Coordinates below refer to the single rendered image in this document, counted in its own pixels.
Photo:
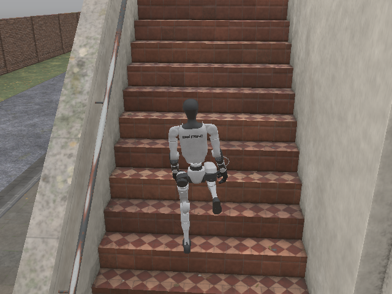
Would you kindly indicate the stairs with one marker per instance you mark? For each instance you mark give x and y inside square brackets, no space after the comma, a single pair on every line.
[233,58]

